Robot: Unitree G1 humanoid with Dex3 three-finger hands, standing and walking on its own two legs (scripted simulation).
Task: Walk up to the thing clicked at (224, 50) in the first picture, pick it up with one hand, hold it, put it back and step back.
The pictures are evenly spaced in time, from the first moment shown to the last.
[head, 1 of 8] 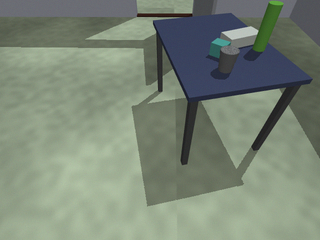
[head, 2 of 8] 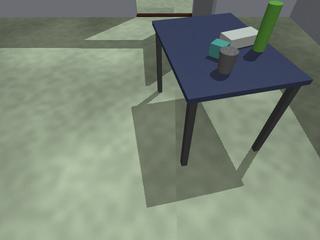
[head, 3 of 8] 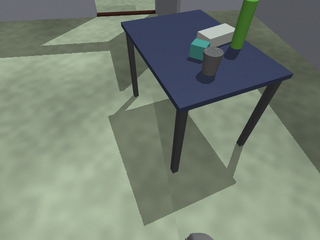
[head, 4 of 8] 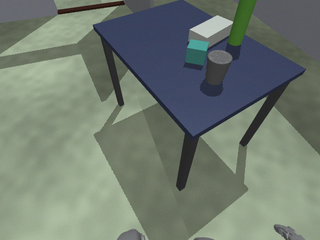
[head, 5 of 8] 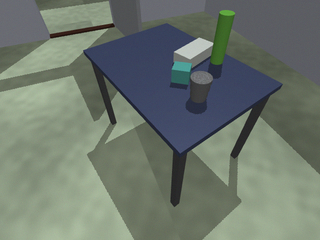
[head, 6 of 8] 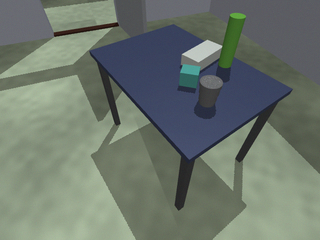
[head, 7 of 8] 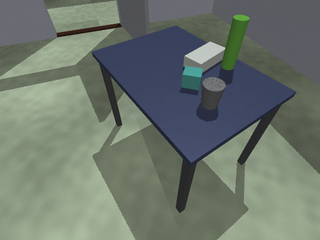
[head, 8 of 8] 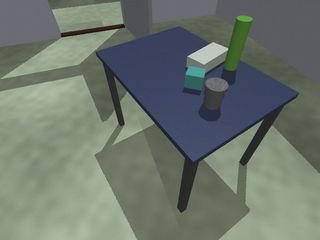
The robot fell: no
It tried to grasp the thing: no
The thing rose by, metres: 0.00
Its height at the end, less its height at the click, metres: +0.00
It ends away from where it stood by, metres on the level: 0.00
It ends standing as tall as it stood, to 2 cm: yes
